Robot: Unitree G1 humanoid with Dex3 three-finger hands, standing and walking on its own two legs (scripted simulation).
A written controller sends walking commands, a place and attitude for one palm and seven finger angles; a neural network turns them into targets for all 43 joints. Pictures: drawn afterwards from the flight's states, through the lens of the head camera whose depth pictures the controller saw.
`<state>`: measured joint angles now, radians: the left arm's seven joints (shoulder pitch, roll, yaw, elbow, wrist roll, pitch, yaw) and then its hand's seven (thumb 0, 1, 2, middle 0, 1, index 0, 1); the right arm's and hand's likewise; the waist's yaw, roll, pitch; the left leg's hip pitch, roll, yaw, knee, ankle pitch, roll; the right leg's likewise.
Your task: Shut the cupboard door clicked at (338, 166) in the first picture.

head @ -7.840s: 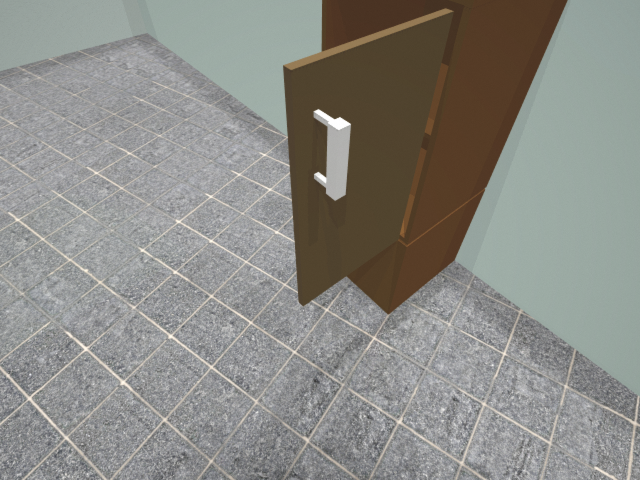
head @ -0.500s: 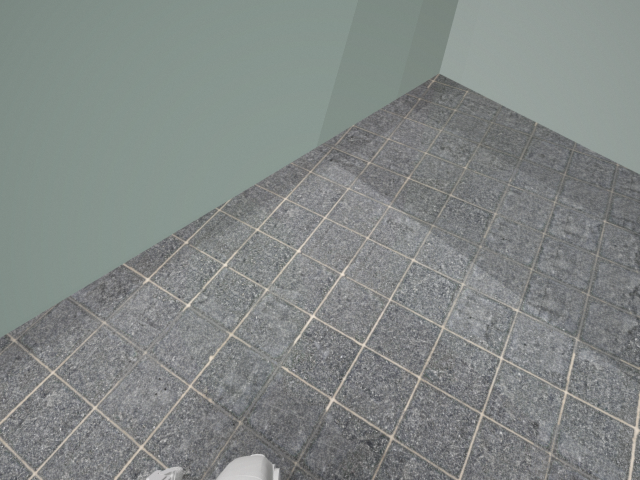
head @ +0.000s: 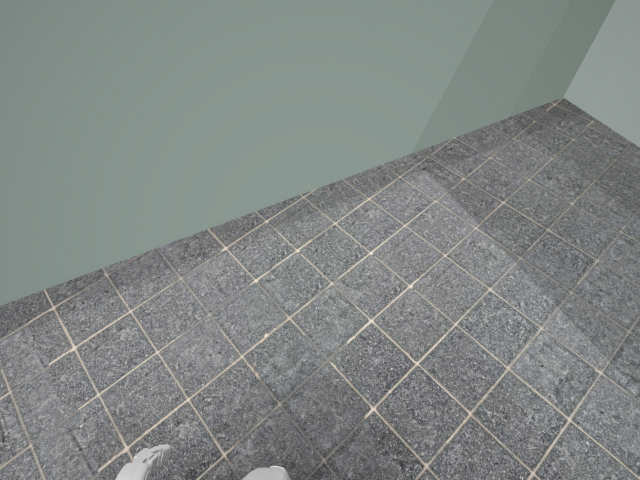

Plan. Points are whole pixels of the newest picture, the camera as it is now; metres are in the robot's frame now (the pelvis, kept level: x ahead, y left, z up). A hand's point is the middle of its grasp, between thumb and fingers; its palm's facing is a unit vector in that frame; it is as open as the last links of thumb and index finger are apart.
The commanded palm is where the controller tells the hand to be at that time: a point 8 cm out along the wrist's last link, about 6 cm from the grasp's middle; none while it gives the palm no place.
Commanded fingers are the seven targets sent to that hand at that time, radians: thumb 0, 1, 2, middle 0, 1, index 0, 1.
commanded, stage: walk to a spot facing it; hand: left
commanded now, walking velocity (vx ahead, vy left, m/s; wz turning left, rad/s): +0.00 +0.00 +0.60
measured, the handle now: out of the picture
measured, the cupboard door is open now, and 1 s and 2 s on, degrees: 90 90 90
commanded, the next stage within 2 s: none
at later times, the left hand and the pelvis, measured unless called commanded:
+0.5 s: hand out of the picture +0.00 +0.25 -0.16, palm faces +0.34 -0.90 -0.26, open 7.4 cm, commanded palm none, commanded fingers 0.00 0.90 0.90 -0.20 -0.30 -0.20 -0.30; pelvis +0.00 +0.02 +0.01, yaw +18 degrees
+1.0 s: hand out of the picture -0.05 +0.18 -0.15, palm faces +0.61 -0.76 -0.23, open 7.3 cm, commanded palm none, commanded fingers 0.00 0.90 0.90 -0.20 -0.30 -0.20 -0.30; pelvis +0.01 -0.01 +0.01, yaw +38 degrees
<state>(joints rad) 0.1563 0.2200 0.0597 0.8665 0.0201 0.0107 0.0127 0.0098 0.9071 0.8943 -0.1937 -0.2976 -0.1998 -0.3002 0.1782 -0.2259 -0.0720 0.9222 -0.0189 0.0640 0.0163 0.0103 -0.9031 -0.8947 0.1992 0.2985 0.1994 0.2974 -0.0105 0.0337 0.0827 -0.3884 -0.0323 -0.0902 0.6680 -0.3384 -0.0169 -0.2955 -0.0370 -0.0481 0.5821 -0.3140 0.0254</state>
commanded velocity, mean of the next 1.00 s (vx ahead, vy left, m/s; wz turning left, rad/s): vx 0.04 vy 0.00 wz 0.60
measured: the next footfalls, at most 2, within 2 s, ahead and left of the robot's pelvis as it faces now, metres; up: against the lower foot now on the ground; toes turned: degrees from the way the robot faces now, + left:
left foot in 0.32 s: +0.03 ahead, +0.14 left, +0.00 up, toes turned +19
right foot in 0.70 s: +0.10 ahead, -0.11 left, +0.00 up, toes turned +23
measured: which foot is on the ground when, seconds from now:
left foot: up 0.00-0.30, down 0.32-0.70, up 0.72-1.00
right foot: down 0.00-0.32, up 0.34-0.68, down 0.70-1.00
